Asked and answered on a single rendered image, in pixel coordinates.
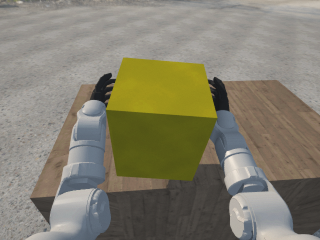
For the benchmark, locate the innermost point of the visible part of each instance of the right robot forearm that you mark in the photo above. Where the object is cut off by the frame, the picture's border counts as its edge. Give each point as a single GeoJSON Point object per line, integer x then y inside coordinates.
{"type": "Point", "coordinates": [241, 172]}

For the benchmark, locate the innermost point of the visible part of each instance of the left robot forearm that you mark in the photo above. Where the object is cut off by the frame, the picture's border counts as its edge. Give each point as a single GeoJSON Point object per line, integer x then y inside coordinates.
{"type": "Point", "coordinates": [85, 167]}

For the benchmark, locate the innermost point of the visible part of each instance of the robot left upper arm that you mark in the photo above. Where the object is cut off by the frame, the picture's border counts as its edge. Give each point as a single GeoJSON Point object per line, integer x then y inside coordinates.
{"type": "Point", "coordinates": [78, 215]}

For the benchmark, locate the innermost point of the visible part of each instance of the left robot hand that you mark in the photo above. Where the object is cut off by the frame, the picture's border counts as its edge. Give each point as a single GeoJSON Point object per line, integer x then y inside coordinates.
{"type": "Point", "coordinates": [100, 90]}

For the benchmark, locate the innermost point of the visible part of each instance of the right robot hand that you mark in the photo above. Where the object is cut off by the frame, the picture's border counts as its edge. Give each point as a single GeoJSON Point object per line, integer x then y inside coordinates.
{"type": "Point", "coordinates": [220, 98]}

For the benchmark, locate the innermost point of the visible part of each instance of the carton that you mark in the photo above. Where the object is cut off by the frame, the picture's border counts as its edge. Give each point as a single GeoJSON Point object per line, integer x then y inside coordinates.
{"type": "Point", "coordinates": [160, 116]}

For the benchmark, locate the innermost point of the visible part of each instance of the robot right upper arm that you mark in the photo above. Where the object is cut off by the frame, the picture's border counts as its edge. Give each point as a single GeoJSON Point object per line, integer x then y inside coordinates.
{"type": "Point", "coordinates": [262, 216]}

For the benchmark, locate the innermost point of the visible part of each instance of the pedestal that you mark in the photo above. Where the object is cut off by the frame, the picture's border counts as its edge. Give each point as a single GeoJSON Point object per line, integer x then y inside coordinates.
{"type": "Point", "coordinates": [282, 133]}

